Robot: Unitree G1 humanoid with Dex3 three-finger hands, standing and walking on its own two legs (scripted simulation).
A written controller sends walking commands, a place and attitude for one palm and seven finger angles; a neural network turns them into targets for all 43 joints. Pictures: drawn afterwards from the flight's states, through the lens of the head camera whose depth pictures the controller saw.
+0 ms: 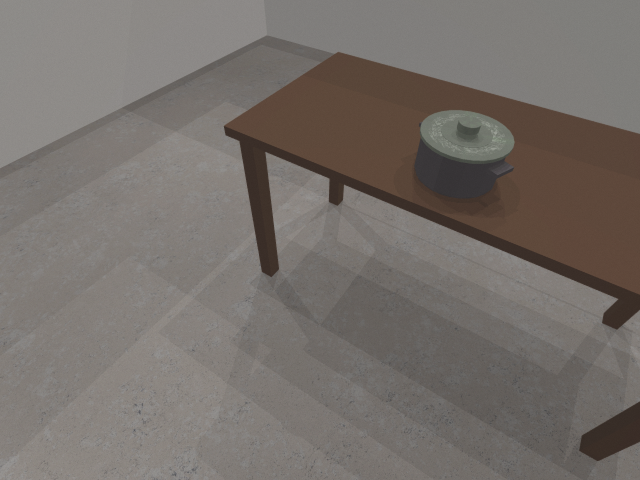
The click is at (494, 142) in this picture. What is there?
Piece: lid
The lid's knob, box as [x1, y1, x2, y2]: [457, 116, 481, 134]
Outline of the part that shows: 459,119 457,129 460,132 465,134 475,134 478,132 481,124 478,119 470,116 464,116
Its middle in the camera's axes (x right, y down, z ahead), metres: +0.32 -0.25 +0.84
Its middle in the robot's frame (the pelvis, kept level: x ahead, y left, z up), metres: +0.82 -0.28 +0.02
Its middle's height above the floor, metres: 0.80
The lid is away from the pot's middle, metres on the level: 0.00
